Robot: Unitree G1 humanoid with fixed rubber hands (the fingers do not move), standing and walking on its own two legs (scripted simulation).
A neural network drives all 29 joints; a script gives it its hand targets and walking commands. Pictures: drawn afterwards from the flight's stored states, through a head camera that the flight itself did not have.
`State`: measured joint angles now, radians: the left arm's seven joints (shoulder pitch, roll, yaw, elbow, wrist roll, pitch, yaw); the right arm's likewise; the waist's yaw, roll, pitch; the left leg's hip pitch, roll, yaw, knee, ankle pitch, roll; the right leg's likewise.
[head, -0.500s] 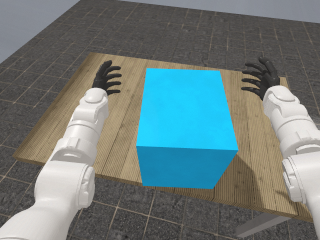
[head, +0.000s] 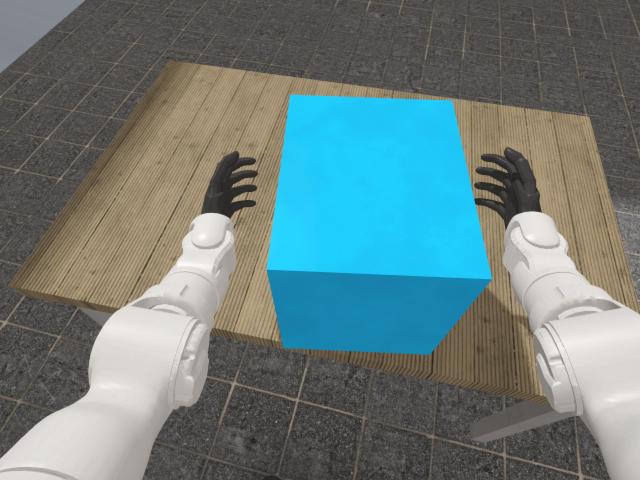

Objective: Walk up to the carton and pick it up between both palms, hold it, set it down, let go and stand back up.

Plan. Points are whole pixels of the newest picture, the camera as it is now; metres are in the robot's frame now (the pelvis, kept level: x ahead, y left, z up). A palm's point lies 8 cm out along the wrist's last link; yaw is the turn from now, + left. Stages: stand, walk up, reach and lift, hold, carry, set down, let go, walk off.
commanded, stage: reach and lift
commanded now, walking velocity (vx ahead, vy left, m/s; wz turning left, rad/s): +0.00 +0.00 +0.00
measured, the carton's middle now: (363, 231) +0.46 -0.03 -0.01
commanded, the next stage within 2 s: none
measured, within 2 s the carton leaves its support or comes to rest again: neither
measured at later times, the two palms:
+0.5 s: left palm (247, 216) +0.45 +0.14 +0.03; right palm (486, 212) +0.46 -0.18 +0.05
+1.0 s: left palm (240, 227) +0.43 +0.14 +0.04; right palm (485, 231) +0.42 -0.18 +0.05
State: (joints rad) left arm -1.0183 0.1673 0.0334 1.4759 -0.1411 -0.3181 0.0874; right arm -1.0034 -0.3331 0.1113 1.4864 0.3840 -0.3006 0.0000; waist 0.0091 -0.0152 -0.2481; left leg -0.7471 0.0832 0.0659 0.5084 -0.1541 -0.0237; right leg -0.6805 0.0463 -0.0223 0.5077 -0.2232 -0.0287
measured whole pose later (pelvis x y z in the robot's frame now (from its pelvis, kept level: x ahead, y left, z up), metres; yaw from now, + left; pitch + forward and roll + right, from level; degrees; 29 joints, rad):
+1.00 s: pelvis +0.01 +0.01 +0.02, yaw +0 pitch +16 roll +0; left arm -0.81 -0.02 0.50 1.15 0.40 -0.33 0.09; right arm -0.80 -0.04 -0.62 1.11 -0.44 -0.35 -0.01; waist -0.01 -0.01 -0.10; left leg -0.50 0.06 0.09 0.32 -0.10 -0.02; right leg -0.46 0.03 0.00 0.36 -0.18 -0.02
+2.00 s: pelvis +0.02 +0.00 +0.02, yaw +0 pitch +15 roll +0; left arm -0.73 -0.04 0.46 1.03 0.41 -0.27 0.08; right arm -0.75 -0.02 -0.60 1.09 -0.42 -0.36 0.00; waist -0.02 -0.02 -0.10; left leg -0.46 0.06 0.08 0.30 -0.10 -0.02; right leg -0.41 0.03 -0.01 0.32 -0.18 -0.02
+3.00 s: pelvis +0.00 +0.01 +0.02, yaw +1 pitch +6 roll +0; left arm -0.70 0.01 0.26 0.99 0.21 -0.10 0.11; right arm -0.71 -0.07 -0.25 1.07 -0.07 -0.20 -0.11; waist -0.01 -0.03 -0.10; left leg -0.29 0.04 0.07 0.28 -0.09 -0.01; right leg -0.21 0.02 -0.02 0.27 -0.16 -0.01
